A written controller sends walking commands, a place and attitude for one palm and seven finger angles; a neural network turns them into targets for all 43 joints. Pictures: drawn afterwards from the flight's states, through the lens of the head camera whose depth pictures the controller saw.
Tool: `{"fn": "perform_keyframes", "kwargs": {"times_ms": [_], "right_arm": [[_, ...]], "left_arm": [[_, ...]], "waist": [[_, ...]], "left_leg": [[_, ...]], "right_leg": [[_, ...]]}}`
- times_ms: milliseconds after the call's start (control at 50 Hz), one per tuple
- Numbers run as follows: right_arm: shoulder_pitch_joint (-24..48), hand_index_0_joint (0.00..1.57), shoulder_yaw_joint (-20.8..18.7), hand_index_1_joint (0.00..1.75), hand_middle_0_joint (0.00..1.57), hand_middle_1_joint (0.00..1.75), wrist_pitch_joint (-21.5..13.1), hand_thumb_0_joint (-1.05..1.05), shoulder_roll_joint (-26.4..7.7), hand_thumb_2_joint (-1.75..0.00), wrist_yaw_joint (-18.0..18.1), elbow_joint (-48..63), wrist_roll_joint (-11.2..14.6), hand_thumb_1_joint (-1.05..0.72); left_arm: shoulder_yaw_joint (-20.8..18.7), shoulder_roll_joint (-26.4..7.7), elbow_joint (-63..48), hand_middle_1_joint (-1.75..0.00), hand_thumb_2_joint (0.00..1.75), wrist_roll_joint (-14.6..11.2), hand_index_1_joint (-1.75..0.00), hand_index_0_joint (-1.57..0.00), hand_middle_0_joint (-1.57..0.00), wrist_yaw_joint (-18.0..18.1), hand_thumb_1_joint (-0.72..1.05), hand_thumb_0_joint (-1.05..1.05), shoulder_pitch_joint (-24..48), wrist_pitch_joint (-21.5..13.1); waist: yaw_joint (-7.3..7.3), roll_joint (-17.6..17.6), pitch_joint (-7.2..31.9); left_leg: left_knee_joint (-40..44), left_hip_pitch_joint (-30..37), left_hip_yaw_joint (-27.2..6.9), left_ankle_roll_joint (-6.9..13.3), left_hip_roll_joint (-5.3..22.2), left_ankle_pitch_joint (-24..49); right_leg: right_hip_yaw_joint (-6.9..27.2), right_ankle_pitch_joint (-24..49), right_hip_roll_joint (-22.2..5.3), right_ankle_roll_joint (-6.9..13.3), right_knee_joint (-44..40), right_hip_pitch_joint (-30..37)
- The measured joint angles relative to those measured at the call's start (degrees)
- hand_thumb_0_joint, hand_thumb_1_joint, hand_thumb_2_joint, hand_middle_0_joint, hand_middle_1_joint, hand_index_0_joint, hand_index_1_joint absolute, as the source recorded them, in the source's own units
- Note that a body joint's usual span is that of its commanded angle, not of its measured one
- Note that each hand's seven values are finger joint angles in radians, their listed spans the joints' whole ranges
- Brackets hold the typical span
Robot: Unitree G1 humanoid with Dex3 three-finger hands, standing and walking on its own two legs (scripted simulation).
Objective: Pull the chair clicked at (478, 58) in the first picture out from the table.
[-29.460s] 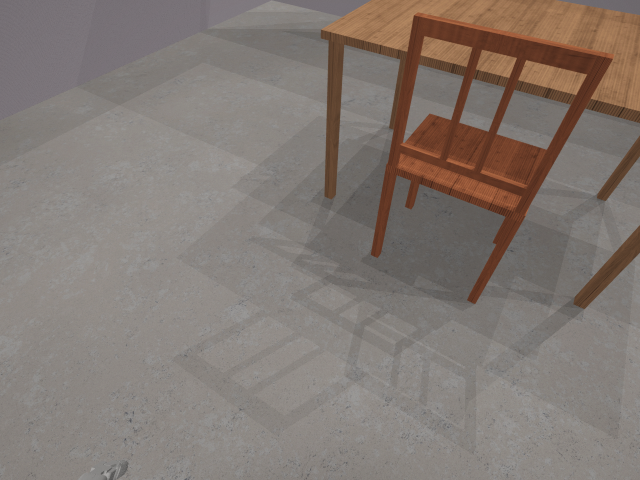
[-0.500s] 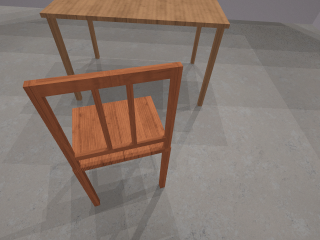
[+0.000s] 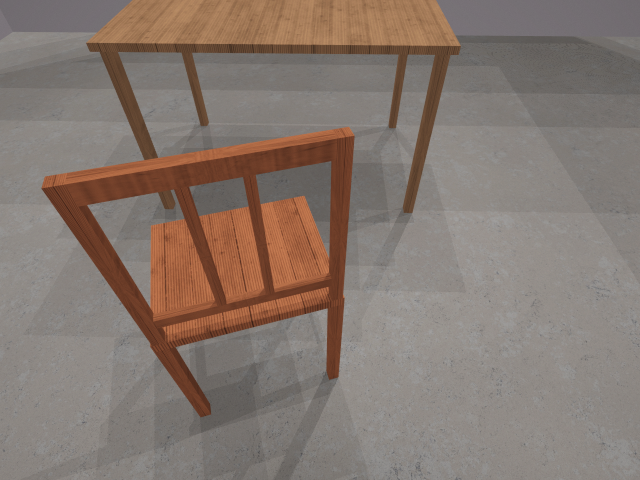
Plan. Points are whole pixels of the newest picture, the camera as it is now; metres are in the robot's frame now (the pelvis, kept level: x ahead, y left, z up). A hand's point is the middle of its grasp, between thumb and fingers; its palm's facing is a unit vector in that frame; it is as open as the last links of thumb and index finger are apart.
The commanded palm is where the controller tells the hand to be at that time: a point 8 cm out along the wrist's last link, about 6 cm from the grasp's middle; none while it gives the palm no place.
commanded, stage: let the arm hang, fingers relaxed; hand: left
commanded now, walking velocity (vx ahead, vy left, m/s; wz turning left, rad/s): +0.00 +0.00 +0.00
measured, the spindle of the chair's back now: (204, 252) +0.49 +0.24 -0.06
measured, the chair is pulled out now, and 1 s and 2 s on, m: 0.66 0.66 0.66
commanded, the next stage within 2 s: look to check the result in 0.32 s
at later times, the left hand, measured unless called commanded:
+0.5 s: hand out of the picture -0.02 +0.15 -0.17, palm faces +0.05 -0.98 -0.17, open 7.4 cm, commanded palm none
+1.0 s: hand out of the picture -0.01 +0.14 -0.17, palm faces +0.06 -0.99 -0.15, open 7.4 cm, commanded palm none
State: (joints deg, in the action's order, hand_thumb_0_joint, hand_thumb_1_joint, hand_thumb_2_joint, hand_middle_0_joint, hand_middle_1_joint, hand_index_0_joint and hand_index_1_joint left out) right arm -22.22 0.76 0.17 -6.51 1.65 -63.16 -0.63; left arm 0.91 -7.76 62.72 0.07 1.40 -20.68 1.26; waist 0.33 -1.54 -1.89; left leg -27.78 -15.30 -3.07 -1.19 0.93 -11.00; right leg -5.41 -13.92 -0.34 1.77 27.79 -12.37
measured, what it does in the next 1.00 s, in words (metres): stands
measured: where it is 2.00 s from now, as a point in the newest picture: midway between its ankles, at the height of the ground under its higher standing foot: outside the picture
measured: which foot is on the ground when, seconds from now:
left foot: down 0.00-1.00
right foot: down 0.00-1.00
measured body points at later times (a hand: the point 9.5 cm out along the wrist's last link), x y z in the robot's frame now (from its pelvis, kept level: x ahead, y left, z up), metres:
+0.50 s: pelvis +0.00 -0.01 +0.00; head +0.01 -0.02 +0.45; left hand -0.02 +0.20 -0.16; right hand -0.03 -0.21 -0.16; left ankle +0.05 +0.14 -0.74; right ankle +0.01 -0.10 -0.74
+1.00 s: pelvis +0.01 -0.01 +0.00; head +0.01 -0.02 +0.45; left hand -0.01 +0.19 -0.16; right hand -0.03 -0.21 -0.16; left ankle +0.05 +0.14 -0.74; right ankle +0.01 -0.10 -0.74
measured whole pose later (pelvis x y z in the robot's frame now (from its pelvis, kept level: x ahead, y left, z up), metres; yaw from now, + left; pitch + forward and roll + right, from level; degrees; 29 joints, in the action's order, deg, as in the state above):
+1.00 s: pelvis +0.01 -0.01 +0.00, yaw +0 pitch -2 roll +0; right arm -21.3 0.3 -0.4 -5.3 2.5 -63.2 -0.7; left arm -0.1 -6.2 61.5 0.0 1.6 -18.9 0.8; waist 0.4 -0.9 -2.3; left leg -27.5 -14.7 -4.1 -2.3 2.0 -11.3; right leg -6.4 -14.3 0.8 3.0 27.2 -11.4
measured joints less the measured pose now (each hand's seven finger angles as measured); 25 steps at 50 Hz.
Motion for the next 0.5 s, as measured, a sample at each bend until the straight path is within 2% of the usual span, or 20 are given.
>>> {"fn": "perform_keyframes", "kwargs": {"times_ms": [140,500], "right_arm": [[1.15,0.20,-0.03,0.30,0.20,0.30,-0.51,0.00,1.64,-0.90,0.24,0.21,-0.02,-0.91],[1.57,0.20,-0.72,0.30,0.20,0.30,-0.62,0.00,0.17,-0.90,0.78,0.43,-0.08,-0.91]], "left_arm": [[0.06,2.21,-0.66,-0.30,0.90,0.30,-0.30,-0.20,-0.20,0.37,0.91,0.01,1.63,-0.26],[-0.97,1.15,-0.96,-0.30,0.90,0.10,-0.30,-0.20,-0.20,0.34,0.91,0.01,1.05,-0.39]], "waist": [[0.13,0.41,0.59],[-0.08,0.47,-0.09]], "left_leg": [[-0.04,0.10,0.12,-0.33,0.35,-0.11],[0.46,0.31,-0.41,-0.86,0.89,-0.02]], "right_leg": [[0.14,-0.11,0.33,0.29,0.24,-0.10],[-0.36,-0.09,0.92,0.90,-0.38,0.28]]}}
